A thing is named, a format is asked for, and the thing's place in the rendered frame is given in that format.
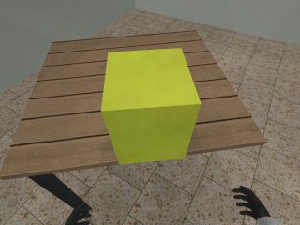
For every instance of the table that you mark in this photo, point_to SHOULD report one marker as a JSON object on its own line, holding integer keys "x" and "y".
{"x": 62, "y": 127}

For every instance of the right robot hand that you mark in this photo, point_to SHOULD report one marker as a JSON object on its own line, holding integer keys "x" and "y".
{"x": 257, "y": 208}

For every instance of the right robot forearm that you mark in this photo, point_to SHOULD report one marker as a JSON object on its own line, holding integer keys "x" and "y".
{"x": 267, "y": 221}

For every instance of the left robot hand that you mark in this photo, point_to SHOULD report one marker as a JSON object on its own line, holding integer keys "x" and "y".
{"x": 75, "y": 215}

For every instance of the carton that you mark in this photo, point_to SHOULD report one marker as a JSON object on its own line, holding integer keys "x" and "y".
{"x": 149, "y": 105}

